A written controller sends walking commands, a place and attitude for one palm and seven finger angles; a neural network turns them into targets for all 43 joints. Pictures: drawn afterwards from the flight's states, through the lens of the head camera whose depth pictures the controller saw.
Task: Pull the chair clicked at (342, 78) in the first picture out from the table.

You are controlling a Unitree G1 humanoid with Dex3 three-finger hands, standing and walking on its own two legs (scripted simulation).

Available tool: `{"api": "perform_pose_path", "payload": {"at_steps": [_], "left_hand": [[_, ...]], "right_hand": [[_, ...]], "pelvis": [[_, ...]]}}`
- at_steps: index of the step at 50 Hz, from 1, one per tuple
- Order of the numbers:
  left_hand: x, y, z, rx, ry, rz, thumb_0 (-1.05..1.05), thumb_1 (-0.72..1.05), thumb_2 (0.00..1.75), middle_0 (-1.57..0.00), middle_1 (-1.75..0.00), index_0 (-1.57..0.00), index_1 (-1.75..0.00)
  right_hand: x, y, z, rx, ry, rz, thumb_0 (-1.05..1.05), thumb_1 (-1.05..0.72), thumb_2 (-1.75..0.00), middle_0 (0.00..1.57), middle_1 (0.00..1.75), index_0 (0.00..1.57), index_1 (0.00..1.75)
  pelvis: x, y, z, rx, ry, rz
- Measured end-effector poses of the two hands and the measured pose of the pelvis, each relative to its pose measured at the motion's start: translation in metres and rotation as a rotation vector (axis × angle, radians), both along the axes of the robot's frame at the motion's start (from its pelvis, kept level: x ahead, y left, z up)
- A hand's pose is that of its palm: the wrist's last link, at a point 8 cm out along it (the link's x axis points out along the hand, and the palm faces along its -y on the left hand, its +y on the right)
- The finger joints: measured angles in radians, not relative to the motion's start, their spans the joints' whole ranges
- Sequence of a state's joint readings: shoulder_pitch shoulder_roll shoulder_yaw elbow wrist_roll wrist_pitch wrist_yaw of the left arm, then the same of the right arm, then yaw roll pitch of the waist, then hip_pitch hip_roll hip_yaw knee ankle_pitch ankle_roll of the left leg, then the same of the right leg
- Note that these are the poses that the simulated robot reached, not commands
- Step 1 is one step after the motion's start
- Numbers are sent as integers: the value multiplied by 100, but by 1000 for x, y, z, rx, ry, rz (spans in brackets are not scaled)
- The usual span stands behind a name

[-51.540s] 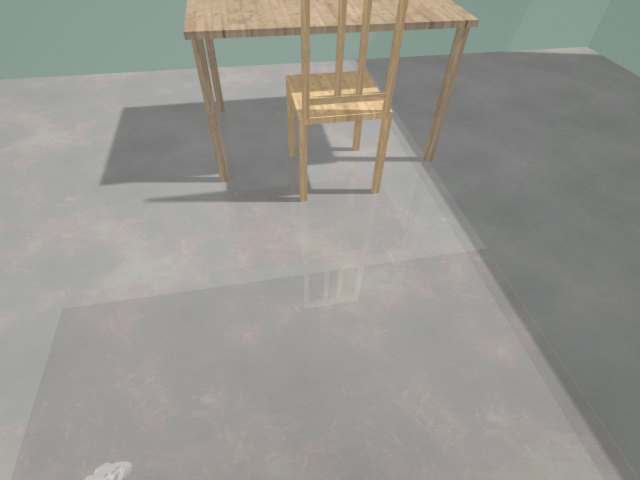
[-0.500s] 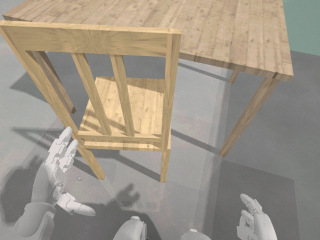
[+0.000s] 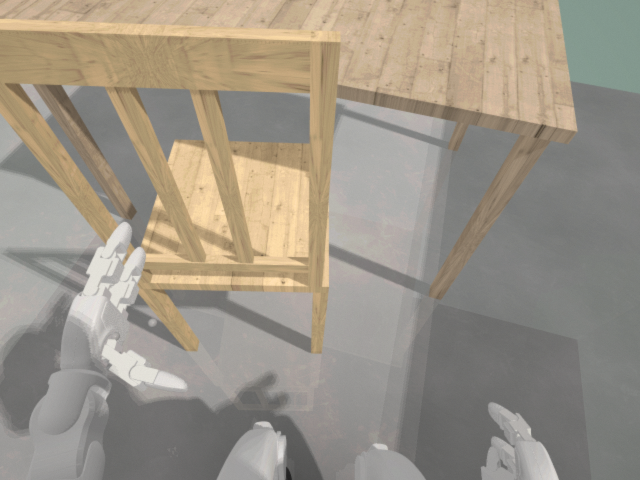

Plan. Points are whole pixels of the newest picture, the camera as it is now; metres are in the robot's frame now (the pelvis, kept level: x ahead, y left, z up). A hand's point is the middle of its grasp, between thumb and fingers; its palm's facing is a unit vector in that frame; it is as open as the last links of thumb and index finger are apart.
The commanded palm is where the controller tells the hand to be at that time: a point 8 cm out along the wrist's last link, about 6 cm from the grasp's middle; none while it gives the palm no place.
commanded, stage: aim the fingers beside a spindle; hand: left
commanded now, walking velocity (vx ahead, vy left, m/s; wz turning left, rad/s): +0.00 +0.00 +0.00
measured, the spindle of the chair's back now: (169, 194) +0.49 +0.24 +0.03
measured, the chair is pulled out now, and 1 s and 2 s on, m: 0.12 0.12 0.12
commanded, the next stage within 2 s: push the fingers through the gap in 1.74 s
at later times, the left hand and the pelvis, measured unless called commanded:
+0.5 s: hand (169, 302) +0.33 +0.21 +0.01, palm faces -0.02 -1.00 -0.02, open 16.9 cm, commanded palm +0.31 +0.26 +0.01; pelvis +0.00 +0.02 -0.01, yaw -1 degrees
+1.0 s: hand (177, 281) +0.36 +0.20 +0.01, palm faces +0.02 -1.00 -0.05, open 16.9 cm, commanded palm +0.33 +0.25 +0.00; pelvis -0.01 +0.02 -0.02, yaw -1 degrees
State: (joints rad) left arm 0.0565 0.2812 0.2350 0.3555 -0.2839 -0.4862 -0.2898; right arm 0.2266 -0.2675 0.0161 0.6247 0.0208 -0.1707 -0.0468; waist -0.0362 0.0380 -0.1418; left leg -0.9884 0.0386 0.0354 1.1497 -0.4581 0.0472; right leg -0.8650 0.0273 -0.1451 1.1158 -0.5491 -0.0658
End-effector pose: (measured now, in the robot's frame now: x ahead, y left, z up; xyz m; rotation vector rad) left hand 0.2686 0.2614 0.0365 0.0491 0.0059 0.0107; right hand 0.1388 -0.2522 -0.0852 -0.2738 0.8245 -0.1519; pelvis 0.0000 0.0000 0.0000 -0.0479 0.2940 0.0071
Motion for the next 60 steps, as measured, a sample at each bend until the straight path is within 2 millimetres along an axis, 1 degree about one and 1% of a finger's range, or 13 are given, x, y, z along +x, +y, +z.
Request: {"api": "perform_pose_path", "payload": {"at_steps": [7, 15, 22, 26, 30, 35, 39, 41, 48, 52, 55, 57, 60], "left_hand": [[15, 4, -13, -10, 39, -1, -1, -50, 30, -7, -8, -6, -8], [22, 9, -10, -10, -1, 9, -1, -50, 30, -7, -8, -6, -8], [34, 3, -28, -31, 36, -17, -1, -50, 30, -6, -8, -6, -8], [41, -3, -27, -25, 8, -25, -2, -50, 30, -6, -8, -6, -8], [51, -1, -23, -15, -26, -7, -2, -50, 30, -7, -8, -6, -8], [60, 3, -33, -18, 8, 5, -1, -50, 30, -7, -8, -6, -8], [63, -2, -43, -23, 35, -10, -1, -50, 30, -6, -8, -6, -8], [64, -5, -43, -22, 25, -15, -1, -50, 30, -6, -8, -6, -8], [67, -8, -26, -3, -30, 1, -2, -50, 30, -7, -8, -6, -8], [67, -3, -35, -1, 22, 19, -1, -50, 30, -7, -8, -6, -8], [62, -3, -42, -11, 46, 20, -1, -50, 30, -7, -8, -6, -8], [59, -6, -42, -15, 37, 13, -1, -50, 30, -6, -8, -6, -8], [56, -9, -36, -9, -1, 7, -2, -50, 30, -6, -8, -6, -8]], "right_hand": [[-6, 1, -4, 2, 22, -16, 2, -90, -90, 20, 30, 20, 30], [-10, 5, -8, -2, 46, -11, 2, -90, -90, 20, 30, 20, 30], [-12, 10, -14, -11, 63, -9, 2, -90, -90, 20, 30, 20, 30], [-14, 14, -17, -14, 73, -7, 1, -90, -90, 20, 30, 20, 30], [-17, 18, -20, -8, 88, -5, 1, -90, -90, 20, 30, 20, 30], [-23, 21, -26, 2, 113, -10, 1, -90, -90, 20, 30, 20, 30], [-29, 21, -30, -1, 138, -13, 1, -90, -90, 20, 30, 20, 30], [-32, 20, -32, -3, 150, -17, 1, -90, -90, 20, 30, 20, 30], [-38, 20, -32, 12, 174, -31, 1, -90, -90, 20, 30, 20, 30], [-38, 18, -32, 19, 177, -34, 1, -90, -90, 20, 30, 20, 30], [-36, 15, -31, 17, 172, -35, 1, -90, -90, 20, 30, 20, 30], [-34, 13, -31, 12, 169, -34, 1, -90, -90, 20, 30, 20, 30], [-31, 11, -30, 4, 163, -28, 1, -90, -90, 20, 30, 20, 30]], "pelvis": [[-1, 1, -4, 1, 15, -10], [0, 7, -6, -6, 27, -9], [-3, 13, -12, -13, 44, -8], [-5, 17, -14, -14, 50, -11], [-6, 19, -17, -15, 57, -14], [-8, 21, -20, -17, 67, -14], [-9, 22, -23, -20, 74, -14], [-9, 23, -24, -21, 76, -16], [-8, 22, -21, -15, 71, -20], [-7, 19, -20, -11, 72, -20], [-7, 17, -21, -11, 73, -18], [-7, 16, -21, -12, 72, -18], [-7, 14, -21, -12, 69, -17]]}}
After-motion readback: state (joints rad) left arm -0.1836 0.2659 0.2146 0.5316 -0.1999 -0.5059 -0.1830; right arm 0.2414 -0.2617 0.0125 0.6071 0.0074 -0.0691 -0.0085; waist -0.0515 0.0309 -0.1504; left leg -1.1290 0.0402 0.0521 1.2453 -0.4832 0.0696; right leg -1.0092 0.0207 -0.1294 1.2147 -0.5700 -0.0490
